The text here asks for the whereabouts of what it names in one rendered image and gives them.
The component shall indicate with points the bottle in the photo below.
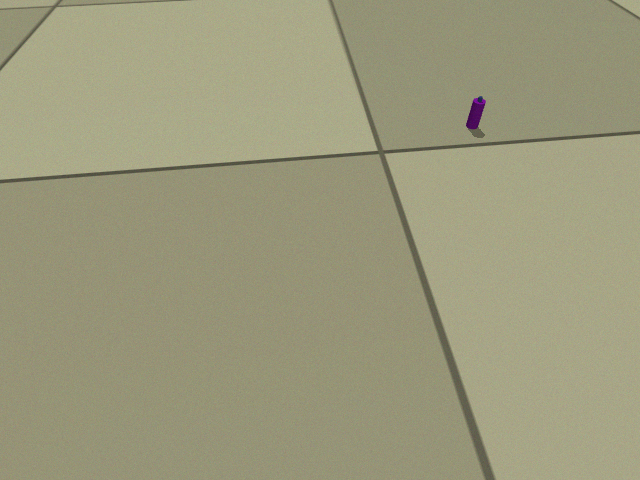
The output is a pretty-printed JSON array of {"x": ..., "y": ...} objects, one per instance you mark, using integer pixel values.
[{"x": 475, "y": 113}]

